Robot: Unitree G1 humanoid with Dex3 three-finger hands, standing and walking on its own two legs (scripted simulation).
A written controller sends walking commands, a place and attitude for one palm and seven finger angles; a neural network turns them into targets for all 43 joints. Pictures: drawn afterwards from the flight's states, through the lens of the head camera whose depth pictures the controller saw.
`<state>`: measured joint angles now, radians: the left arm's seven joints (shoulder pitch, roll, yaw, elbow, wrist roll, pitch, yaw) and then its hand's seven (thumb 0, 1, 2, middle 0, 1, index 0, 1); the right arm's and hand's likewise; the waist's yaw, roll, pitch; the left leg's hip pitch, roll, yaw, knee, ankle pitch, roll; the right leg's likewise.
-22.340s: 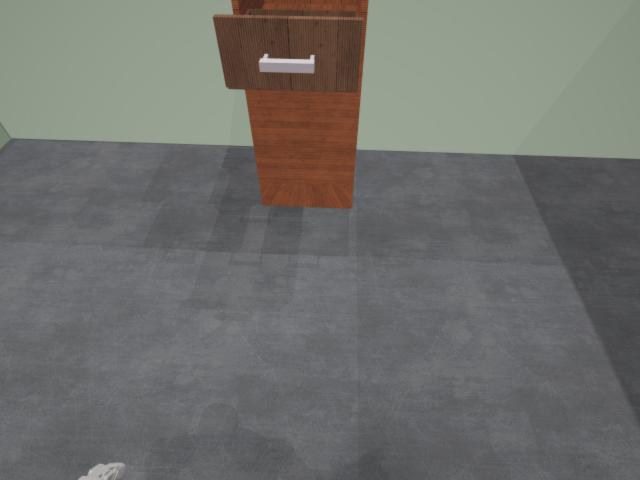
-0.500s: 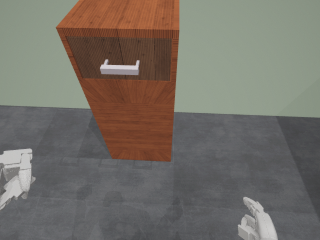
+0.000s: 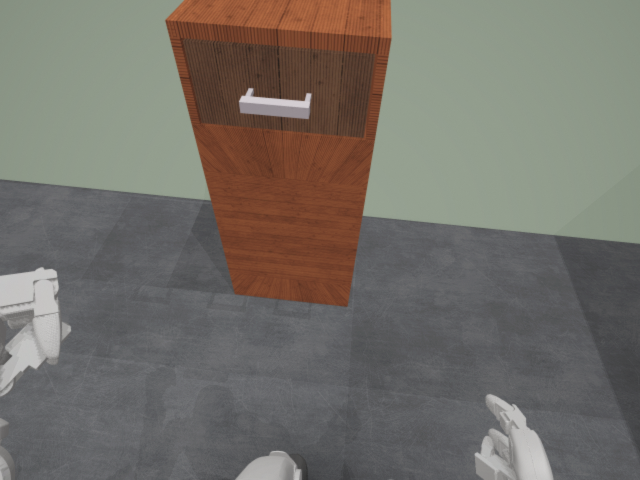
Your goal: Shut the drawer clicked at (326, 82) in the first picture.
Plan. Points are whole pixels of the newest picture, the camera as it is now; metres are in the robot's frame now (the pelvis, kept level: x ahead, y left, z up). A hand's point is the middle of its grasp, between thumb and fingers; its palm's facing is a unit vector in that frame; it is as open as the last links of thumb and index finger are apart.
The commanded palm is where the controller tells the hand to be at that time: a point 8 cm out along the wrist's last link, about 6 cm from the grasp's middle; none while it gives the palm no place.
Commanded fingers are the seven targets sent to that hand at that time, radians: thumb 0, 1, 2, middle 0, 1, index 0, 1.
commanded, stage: step back with the hand held close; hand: left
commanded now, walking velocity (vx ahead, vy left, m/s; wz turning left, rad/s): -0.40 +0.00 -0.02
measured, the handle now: (277, 101) +0.77 +0.13 +0.06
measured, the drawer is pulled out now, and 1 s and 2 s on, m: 0.00 0.00 0.00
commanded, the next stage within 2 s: stop stepping back and stand still in 0.22 s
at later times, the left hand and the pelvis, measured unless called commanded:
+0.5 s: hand out of the picture +0.09 +0.24 +0.19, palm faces +0.23 -0.85 -0.47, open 3.2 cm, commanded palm +0.02 +0.30 +0.19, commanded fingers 0.00 0.90 0.90 -1.40 -1.60 -1.40 -1.60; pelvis -0.13 +0.03 +0.01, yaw -4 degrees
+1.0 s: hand out of the picture +0.01 +0.27 +0.19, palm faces +0.35 -0.82 -0.45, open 3.2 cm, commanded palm -0.05 +0.32 +0.19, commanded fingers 0.00 0.90 0.90 -1.40 -1.60 -1.40 -1.60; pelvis -0.19 +0.04 +0.01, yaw -2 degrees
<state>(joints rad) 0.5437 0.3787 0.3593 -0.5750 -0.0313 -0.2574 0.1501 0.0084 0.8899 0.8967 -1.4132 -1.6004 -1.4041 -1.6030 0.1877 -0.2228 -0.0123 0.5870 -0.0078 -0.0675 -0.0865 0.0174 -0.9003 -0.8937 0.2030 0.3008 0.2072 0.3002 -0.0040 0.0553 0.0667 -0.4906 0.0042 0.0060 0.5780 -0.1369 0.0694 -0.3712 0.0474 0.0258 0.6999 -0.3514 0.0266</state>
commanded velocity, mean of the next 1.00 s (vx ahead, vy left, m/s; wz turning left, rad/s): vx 0.02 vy -0.03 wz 0.00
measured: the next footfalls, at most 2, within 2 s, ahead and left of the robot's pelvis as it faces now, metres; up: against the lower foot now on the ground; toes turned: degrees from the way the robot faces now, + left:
right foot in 0.16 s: -0.04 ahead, -0.12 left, +0.00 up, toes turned -1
left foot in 0.34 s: +0.03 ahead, +0.10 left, +0.00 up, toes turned -2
